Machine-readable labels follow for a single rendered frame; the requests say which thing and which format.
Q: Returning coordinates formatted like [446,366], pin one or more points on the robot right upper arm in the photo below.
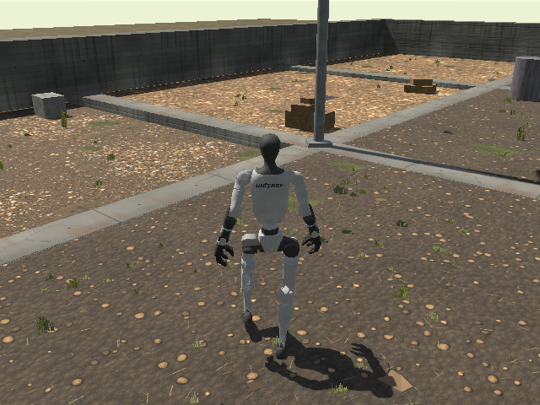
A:
[300,191]

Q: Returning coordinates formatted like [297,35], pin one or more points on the robot left upper arm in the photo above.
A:
[238,193]

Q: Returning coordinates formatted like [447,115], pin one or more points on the robot head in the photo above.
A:
[269,146]

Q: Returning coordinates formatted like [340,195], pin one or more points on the robot right foot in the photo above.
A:
[280,351]

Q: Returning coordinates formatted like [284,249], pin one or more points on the robot left forearm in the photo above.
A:
[226,229]

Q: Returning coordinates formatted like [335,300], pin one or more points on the robot right hand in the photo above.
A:
[316,241]

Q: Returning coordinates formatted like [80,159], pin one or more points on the robot left hand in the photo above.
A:
[218,252]

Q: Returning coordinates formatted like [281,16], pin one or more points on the robot right forearm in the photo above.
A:
[311,224]

